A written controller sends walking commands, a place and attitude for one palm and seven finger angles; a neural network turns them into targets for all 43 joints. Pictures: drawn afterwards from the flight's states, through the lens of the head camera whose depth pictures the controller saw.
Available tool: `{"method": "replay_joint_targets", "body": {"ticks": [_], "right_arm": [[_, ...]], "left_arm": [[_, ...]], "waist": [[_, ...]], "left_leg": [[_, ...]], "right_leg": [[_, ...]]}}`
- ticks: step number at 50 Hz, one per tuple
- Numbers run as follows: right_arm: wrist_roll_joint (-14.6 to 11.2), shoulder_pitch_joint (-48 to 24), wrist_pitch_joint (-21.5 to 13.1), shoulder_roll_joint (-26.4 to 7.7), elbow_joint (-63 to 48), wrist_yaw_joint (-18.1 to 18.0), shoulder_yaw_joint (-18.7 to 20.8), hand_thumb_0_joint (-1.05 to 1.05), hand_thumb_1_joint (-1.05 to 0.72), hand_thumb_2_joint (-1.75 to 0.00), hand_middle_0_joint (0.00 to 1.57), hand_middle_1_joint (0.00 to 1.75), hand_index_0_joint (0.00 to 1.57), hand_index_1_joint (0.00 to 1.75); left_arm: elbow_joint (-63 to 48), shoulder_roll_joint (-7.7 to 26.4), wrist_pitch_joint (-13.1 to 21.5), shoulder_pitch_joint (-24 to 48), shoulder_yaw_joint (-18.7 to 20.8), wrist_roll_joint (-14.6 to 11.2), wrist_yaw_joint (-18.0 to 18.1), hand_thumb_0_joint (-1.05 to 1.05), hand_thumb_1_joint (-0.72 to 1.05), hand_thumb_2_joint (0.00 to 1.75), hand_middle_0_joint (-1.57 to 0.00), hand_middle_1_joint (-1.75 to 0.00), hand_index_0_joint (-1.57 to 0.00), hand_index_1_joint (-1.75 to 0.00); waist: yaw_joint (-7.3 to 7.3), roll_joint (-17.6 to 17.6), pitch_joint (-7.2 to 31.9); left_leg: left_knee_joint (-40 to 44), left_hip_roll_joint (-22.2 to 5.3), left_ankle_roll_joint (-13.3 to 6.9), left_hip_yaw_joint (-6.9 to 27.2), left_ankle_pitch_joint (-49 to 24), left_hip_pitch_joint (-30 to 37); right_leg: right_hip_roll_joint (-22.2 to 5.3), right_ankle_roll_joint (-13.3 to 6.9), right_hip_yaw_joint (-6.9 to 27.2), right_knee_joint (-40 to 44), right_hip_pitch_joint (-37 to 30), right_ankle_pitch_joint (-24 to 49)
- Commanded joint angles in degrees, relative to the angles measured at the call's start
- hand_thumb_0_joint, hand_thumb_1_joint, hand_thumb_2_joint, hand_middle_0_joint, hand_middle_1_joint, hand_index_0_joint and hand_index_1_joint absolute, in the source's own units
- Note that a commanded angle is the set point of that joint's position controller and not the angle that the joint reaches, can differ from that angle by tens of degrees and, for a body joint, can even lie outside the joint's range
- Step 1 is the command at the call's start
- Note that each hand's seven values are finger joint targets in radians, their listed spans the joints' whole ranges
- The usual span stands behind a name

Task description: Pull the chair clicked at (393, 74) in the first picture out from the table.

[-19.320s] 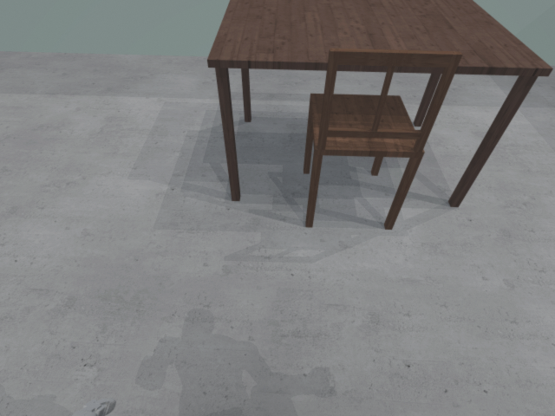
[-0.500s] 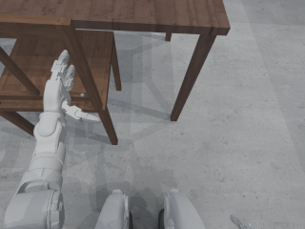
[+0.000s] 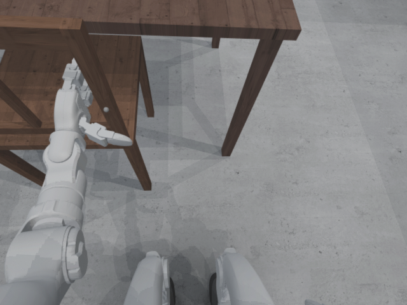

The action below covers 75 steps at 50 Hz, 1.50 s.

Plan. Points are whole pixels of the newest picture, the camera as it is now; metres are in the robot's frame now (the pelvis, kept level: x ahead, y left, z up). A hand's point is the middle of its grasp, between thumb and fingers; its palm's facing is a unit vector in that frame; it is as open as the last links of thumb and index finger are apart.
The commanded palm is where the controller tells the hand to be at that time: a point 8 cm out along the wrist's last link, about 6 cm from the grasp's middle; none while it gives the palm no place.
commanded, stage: push the fingers through the gap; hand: left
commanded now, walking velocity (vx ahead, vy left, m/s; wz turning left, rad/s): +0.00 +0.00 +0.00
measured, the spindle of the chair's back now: (4, 93) +0.53 +0.36 +0.02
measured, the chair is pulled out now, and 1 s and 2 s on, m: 0.00 0.00 0.01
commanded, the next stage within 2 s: hook a spindle and tug to test in 0.48 s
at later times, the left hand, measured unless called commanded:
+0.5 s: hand (111, 101) +0.50 +0.16 +0.03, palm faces +0.00 -1.00 -0.02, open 16.9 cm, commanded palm +0.47 +0.19 +0.03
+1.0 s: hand (112, 103) +0.49 +0.15 +0.03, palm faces +0.00 -1.00 -0.03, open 14.7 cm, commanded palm +0.47 +0.19 +0.03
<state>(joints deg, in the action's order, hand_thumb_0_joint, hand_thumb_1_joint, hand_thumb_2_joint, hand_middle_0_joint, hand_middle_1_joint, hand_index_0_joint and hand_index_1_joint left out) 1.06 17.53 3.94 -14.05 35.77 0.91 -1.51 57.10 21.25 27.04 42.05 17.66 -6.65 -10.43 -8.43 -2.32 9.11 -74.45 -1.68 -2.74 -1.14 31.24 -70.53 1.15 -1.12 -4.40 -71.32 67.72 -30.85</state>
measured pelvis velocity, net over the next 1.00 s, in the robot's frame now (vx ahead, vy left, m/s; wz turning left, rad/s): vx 0.00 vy -0.01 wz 0.00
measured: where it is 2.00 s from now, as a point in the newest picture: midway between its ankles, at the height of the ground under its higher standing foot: outside the picture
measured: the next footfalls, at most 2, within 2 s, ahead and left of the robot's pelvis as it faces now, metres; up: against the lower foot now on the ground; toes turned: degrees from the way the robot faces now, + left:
none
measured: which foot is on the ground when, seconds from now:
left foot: down 0.00-1.00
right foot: down 0.00-1.00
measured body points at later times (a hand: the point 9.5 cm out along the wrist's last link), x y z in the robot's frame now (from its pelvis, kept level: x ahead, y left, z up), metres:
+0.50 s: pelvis +0.00 +0.00 +0.00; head +0.16 +0.02 +0.42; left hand +0.49 +0.21 +0.03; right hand +0.03 -0.26 -0.12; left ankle +0.03 +0.09 -0.62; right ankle +0.02 -0.11 -0.62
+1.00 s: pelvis +0.00 -0.01 -0.01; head +0.15 +0.01 +0.42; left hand +0.49 +0.21 +0.03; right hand +0.04 -0.27 -0.12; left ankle +0.03 +0.09 -0.62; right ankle +0.02 -0.11 -0.62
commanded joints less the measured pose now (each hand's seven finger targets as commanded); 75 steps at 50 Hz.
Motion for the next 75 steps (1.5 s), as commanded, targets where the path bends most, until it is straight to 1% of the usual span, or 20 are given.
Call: {"method": "replay_joint_targets", "body": {"ticks": [1, 4, 6, 10, 12, 18, 19, 26, 29, 34, 37, 44, 47, 49, 54, 61, 66, 69, 73, 75], "right_arm": [[0.4, 8.2, -1.4, -10.2, -2.4, -0.7, 3.9, 0.00, -0.90, -0.90, 0.20, 0.30, 0.20, 0.30], [0.8, 8.9, -1.2, -10.6, -1.9, -0.8, 3.7, 0.00, -0.90, -0.90, 0.20, 0.30, 0.20, 0.30], [0.8, 8.8, -0.7, -10.3, -2.3, -0.5, 3.3, 0.00, -0.90, -0.90, 0.20, 0.30, 0.20, 0.30], [0.9, 8.8, -0.1, -10.7, -3.7, -0.3, 3.3, 0.00, -0.90, -0.90, 0.20, 0.30, 0.20, 0.30], [0.7, 8.6, 0.2, -10.4, -4.3, -0.1, 3.3, 0.00, -0.90, -0.90, 0.20, 0.30, 0.20, 0.30], [0.4, 8.7, 0.3, -10.2, -3.7, -0.4, 3.4, 0.00, -0.90, -0.90, 0.20, 0.30, 0.20, 0.30], [0.5, 9.0, 0.1, -10.5, -3.3, -0.6, 3.4, 0.00, -0.90, -0.90, 0.20, 0.30, 0.20, 0.30], [0.7, 9.1, 0.0, -10.0, -3.1, -0.2, 3.4, 0.00, -0.90, -0.90, 0.20, 0.30, 0.20, 0.30], [0.6, 9.5, 0.4, -10.3, -3.1, -0.2, 3.4, 0.00, -0.90, -0.90, 0.20, 0.30, 0.20, 0.30], [0.2, 8.5, 0.3, -9.8, -4.0, -0.1, 3.5, 0.00, -0.90, -0.90, 0.20, 0.30, 0.20, 0.30], [0.3, 8.6, 0.2, -10.0, -3.6, -0.3, 3.5, 0.00, -0.90, -0.90, 0.20, 0.30, 0.20, 0.30], [0.7, 8.4, -0.2, -9.9, -2.9, -0.2, 3.6, 0.00, -0.90, -0.90, 0.20, 0.30, 0.20, 0.30], [0.7, 8.4, 0.0, -10.2, -3.1, -0.2, 3.6, 0.00, -0.90, -0.90, 0.20, 0.30, 0.20, 0.30], [0.6, 8.4, -0.2, -9.9, -3.1, -0.2, 3.6, 0.00, -0.90, -0.90, 0.20, 0.30, 0.20, 0.30], [0.5, 8.5, -0.2, -9.9, -2.9, -0.3, 3.6, 0.00, -0.90, -0.90, 0.20, 0.30, 0.20, 0.30], [0.6, 8.8, -0.1, -10.0, -2.4, -0.1, 3.8, 0.00, -0.90, -0.90, 0.20, 0.30, 0.20, 0.30], [0.6, 8.8, 0.0, -9.8, -2.2, 0.1, 3.9, 0.00, -0.90, -0.90, 0.20, 0.30, 0.20, 0.30], [0.7, 9.4, 0.1, -10.1, -2.1, 0.0, 4.0, 0.00, -0.90, -0.90, 0.20, 0.30, 0.20, 0.30], [0.7, 9.0, 0.3, -9.7, -2.3, 0.2, 4.0, 0.00, -0.90, -0.90, 0.20, 0.30, 0.20, 0.30], [0.6, 8.9, 0.5, -9.7, -2.7, 0.3, 4.1, 0.00, -0.90, -0.90, 0.20, 0.30, 0.20, 0.30]], "left_arm": [[-11.3, 9.8, 6.0, 27.4, 0.6, 0.3, 0.5, 0.00, -0.50, 0.30, -0.06, -0.08, -0.06, -0.08], [-7.8, 12.9, 5.9, 29.0, 2.8, 1.3, 1.3, 0.00, -0.50, 0.30, -0.06, -0.08, -0.06, -0.08], [-5.1, 11.3, 5.2, 27.6, 1.5, 2.0, 1.5, 0.00, -0.50, 0.30, -0.06, -0.08, -0.06, -0.08], [-5.9, 14.2, 4.8, 25.5, 4.1, 2.0, 1.4, 0.00, -0.50, 0.30, -0.06, -0.08, -0.06, -0.08], [-7.9, 13.5, 4.9, 24.9, 3.7, 1.5, 1.1, 0.00, -0.50, 0.30, -0.06, -0.08, -0.06, -0.08], [-8.5, 12.6, 4.8, 28.9, 2.5, 1.2, 1.1, 0.00, -0.50, 0.30, -0.06, -0.08, -0.06, -0.08], [-9.6, 14.6, 5.3, 30.2, 4.1, 1.2, 1.4, 0.00, -0.50, 0.30, -0.06, -0.08, -0.06, -0.08], [-9.4, 12.3, 5.4, 26.6, 2.2, 1.5, 0.9, 0.00, -0.50, 0.30, -0.06, -0.08, -0.06, -0.08], [-6.1, 12.8, 3.8, 23.9, 3.0, 1.2, 0.5, 0.00, -0.50, 0.30, -0.06, -0.08, -0.06, -0.08], [-9.9, 10.4, 4.1, 24.6, 1.5, 0.2, 0.4, 0.00, -0.50, 0.30, -0.15, -0.35, -0.15, -0.35], [-9.7, 12.6, 5.0, 25.6, 2.9, 0.6, 1.0, 0.00, -0.50, 0.30, -0.20, -0.52, -0.20, -0.52], [-9.6, 10.6, 6.4, 28.7, 0.6, 1.7, 1.7, 0.00, -0.50, 0.30, -0.32, -0.90, -0.32, -0.90], [-8.7, 12.0, 5.8, 27.3, 1.9, 1.7, 1.8, 0.00, -0.33, 0.37, -0.38, -1.07, -0.38, -1.07], [-8.9, 9.8, 5.5, 28.3, 0.2, 1.4, 1.4, 0.00, -0.22, 0.42, -0.41, -1.18, -0.41, -1.18], [-9.3, 9.6, 5.2, 28.8, -0.1, 0.9, 1.1, 0.00, 0.06, 0.54, -0.50, -1.45, -0.50, -1.45], [-9.7, 9.4, 5.5, 27.1, 0.0, 1.0, 1.3, 0.00, 0.45, 0.71, -0.50, -1.45, -0.50, -1.45], [-9.5, 6.2, 5.5, 27.4, -2.5, 1.0, 1.2, 0.00, 0.73, 0.83, -0.50, -1.45, -0.50, -1.45], [-9.5, 8.6, 5.4, 27.5, -0.8, 1.1, 1.5, 0.00, 0.90, 0.90, -0.50, -1.45, -0.50, -1.45], [-9.7, 6.0, 5.2, 26.7, -2.5, 1.1, 1.3, 0.00, 0.90, 0.90, -0.50, -1.45, -0.50, -1.45], [-10.5, 6.2, 5.2, 24.0, -1.9, 0.9, 1.2, 0.00, 0.90, 0.90, -0.50, -1.45, -0.50, -1.45]], "waist": [[-2.40, -6.5, 29.1], [-2.74, -6.0, 27.9], [-2.62, -6.6, 27.1], [-1.20, -6.8, 30.7], [-0.82, -7.3, 32.2], [-2.94, -4.6, 29.6], [-2.84, -4.8, 30.0], [-1.76, -7.8, 32.1], [-2.07, -4.5, 29.3], [-2.00, -5.3, 29.4], [-2.12, -3.6, 28.5], [-2.83, -7.8, 29.4], [-2.15, -6.4, 30.9], [-2.95, -5.7, 30.6], [-3.00, -5.5, 30.6], [-2.52, -6.4, 30.6], [-3.13, -6.9, 29.9], [-2.88, -6.0, 29.9], [-3.00, -6.6, 30.2], [-2.05, -7.1, 30.9]], "left_leg": [[7.4, 0.0, 1.8, 6.5, -23.2, 27.7], [6.8, 0.1, 1.5, 6.5, -21.5, 25.1], [7.2, 0.2, 1.6, 6.4, -21.6, 24.7], [6.9, 0.2, 1.6, 6.1, -23.2, 25.1], [7.2, 0.1, 1.7, 6.0, -24.2, 25.8], [6.6, 0.3, 0.9, 5.4, -20.4, 22.1], [6.6, 0.0, 1.0, 5.9, -20.9, 23.0], [6.8, 0.1, 1.4, 5.7, -24.6, 26.2], [6.8, 0.2, 1.0, 5.4, -23.4, 23.4], [7.2, 0.2, 1.1, 5.3, -23.4, 24.3], [6.9, 0.3, 1.0, 5.0, -22.1, 22.2], [6.8, 0.3, 1.4, 5.8, -22.1, 25.5], [6.6, 0.2, 1.4, 5.8, -22.7, 25.2], [6.6, 0.2, 1.2, 5.9, -22.2, 24.9], [7.0, 0.3, 1.1, 6.0, -22.1, 24.9], [7.0, 0.1, 1.4, 6.0, -23.5, 26.8], [7.2, 0.0, 1.6, 6.5, -24.6, 28.4], [7.3, 0.0, 1.4, 6.4, -24.9, 27.4], [7.4, 0.1, 1.5, 6.4, -25.8, 28.6], [7.7, 0.0, 1.8, 6.4, -27.5, 30.0]], "right_leg": [[1.0, -0.4, 2.2, 8.1, -7.1, 16.0], [1.0, -0.5, 2.3, 7.7, -6.5, 14.7], [1.1, -0.6, 2.1, 7.6, -6.2, 14.6], [1.1, -0.6, 2.4, 7.0, -8.6, 16.4], [1.1, -0.6, 2.4, 7.2, -10.0, 17.6], [1.2, 0.0, 3.3, 8.4, -10.7, 16.5], [1.1, -0.2, 3.1, 7.8, -9.8, 16.4], [1.2, -0.4, 2.7, 7.7, -10.4, 18.8], [1.3, -0.3, 2.8, 8.1, -11.1, 18.8], [1.2, -0.3, 3.0, 8.4, -11.2, 19.0], [1.2, -0.1, 3.3, 8.5, -12.2, 18.7], [1.1, -0.5, 2.9, 7.7, -8.0, 16.4], [1.1, -0.4, 2.8, 7.6, -9.4, 17.2], [1.2, -0.3, 2.9, 7.8, -9.3, 17.0], [1.2, -0.3, 2.8, 8.1, -9.9, 17.2], [1.2, -0.5, 2.6, 8.3, -8.8, 17.6], [1.2, -0.5, 2.1, 8.4, -7.1, 17.6], [1.3, -0.5, 2.3, 8.1, -8.5, 18.3], [1.2, -0.5, 1.9, 8.3, -8.0, 18.6], [1.2, -0.6, 1.9, 8.3, -8.5, 19.5]]}}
